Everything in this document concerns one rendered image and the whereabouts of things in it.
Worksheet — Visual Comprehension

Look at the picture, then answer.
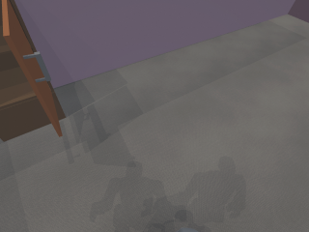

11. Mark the cupboard door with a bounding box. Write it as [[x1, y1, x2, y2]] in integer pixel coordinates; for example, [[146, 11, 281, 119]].
[[2, 0, 63, 137]]

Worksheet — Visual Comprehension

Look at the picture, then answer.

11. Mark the handle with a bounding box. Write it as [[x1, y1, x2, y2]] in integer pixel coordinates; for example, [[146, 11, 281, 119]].
[[23, 51, 51, 82]]

